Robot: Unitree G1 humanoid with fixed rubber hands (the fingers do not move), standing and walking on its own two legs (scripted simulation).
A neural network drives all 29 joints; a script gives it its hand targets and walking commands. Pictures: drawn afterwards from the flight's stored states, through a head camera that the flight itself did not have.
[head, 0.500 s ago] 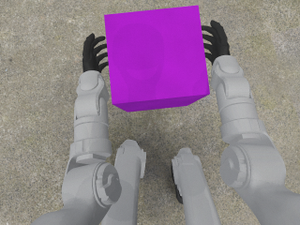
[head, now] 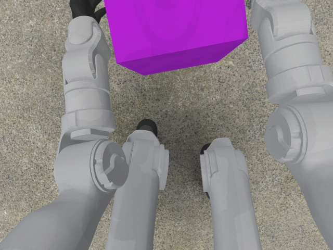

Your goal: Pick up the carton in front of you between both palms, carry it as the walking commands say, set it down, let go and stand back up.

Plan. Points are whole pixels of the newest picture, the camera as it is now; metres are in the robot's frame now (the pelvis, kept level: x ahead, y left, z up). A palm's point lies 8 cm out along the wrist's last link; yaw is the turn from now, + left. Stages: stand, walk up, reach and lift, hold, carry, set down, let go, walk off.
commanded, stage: set down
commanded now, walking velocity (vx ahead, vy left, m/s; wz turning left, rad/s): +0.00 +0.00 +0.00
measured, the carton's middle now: (172, 14) +0.55 +0.07 -0.25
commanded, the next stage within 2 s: none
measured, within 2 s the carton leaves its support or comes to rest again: rests again in 0.84 s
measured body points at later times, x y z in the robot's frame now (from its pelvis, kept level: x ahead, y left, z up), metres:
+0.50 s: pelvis +0.01 +0.00 -0.04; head +0.39 -0.01 +0.19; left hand +0.54 +0.23 -0.21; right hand +0.61 -0.07 -0.22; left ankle +0.13 +0.14 -0.40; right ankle +0.07 -0.10 -0.40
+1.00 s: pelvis +0.00 +0.00 -0.05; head +0.38 -0.02 +0.17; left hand +0.53 +0.24 -0.22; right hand +0.61 -0.06 -0.23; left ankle +0.13 +0.14 -0.40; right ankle +0.07 -0.10 -0.40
